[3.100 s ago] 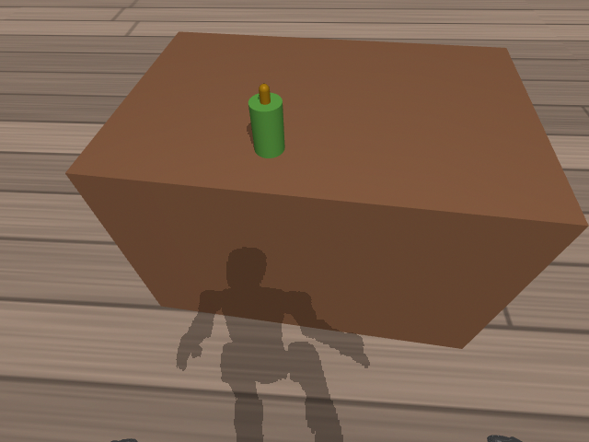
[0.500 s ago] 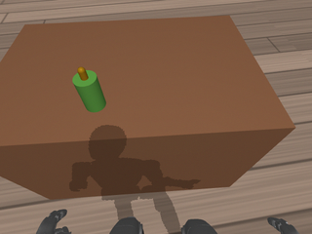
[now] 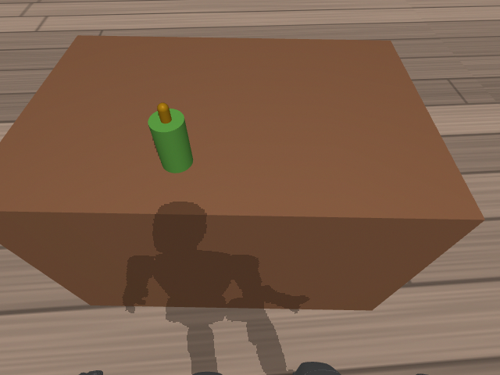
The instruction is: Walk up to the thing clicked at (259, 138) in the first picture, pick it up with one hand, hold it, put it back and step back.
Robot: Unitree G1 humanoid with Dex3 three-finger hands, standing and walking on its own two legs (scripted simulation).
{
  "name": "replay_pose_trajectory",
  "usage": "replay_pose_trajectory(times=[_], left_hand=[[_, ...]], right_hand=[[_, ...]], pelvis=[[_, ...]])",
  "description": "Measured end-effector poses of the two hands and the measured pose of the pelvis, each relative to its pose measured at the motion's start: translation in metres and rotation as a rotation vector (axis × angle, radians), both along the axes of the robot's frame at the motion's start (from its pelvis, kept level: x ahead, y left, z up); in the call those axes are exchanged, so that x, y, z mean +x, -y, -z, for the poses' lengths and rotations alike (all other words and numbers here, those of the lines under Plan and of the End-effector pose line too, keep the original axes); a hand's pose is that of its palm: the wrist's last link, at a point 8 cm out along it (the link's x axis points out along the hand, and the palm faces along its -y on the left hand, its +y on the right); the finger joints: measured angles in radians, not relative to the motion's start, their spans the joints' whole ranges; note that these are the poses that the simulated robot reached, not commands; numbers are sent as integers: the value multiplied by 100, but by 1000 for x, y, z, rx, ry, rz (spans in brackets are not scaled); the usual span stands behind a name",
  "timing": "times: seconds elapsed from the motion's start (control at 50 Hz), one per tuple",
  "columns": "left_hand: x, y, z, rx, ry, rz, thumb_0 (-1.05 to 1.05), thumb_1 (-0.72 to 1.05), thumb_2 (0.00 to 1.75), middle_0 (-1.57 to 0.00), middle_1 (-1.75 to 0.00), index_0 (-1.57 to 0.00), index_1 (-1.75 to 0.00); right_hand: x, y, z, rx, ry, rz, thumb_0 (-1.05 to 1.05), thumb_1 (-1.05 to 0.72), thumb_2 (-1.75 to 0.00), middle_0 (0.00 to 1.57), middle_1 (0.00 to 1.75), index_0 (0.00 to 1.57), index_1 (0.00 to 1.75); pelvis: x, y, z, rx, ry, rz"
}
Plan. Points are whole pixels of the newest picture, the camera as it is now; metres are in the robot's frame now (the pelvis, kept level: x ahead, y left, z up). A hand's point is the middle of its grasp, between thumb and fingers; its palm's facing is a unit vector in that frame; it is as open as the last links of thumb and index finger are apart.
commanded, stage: walk up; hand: left
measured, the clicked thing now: (170, 135) +0.55 +0.20 +0.02
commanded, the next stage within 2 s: stand in 1.06 s
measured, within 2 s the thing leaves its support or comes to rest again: neither
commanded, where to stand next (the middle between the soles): +0.09 -0.01 m, yaw -1 degrees
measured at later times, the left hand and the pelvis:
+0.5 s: hand out of the picture +0.11 +0.23 -0.13, palm faces -0.01 -0.93 -0.36, open 7.4 cm; pelvis +0.01 -0.02 +0.01, yaw +0 degrees
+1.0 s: hand out of the picture +0.11 +0.23 -0.14, palm faces -0.02 -0.94 -0.34, open 7.4 cm; pelvis +0.02 -0.01 +0.02, yaw -1 degrees
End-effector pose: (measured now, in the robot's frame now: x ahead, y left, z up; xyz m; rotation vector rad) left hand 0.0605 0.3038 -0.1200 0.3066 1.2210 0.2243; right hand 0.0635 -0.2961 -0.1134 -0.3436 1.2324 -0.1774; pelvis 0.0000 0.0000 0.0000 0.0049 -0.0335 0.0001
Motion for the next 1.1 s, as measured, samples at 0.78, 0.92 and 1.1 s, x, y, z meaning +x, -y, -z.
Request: replay_pose_trajectory(times=[0.78, 0.92, 1.1], left_hand=[[41, 32, -18, -13, 26, 32, 1, 90, 89, -20, -30, -20, -30], [44, 28, -19, -13, 27, 34, 1, 90, 89, -20, -30, -20, -30], [45, 23, -20, -7, 24, 33, 1, 90, 89, -20, -30, -20, -30]], right_hand=[[14, 22, -7, 18, 4, 55, 0, -91, -89, 20, 30, 20, 30], [11, 17, -6, 22, -1, 57, 0, -91, -89, 20, 30, 20, 30], [12, 12, -6, 23, -1, 56, 0, -91, -89, 20, 30, 20, 30]], pelvis=[[16, 19, -16, -7, 10, 9], [16, 16, -16, -7, 8, 10], [18, 12, -16, -5, 7, 10]])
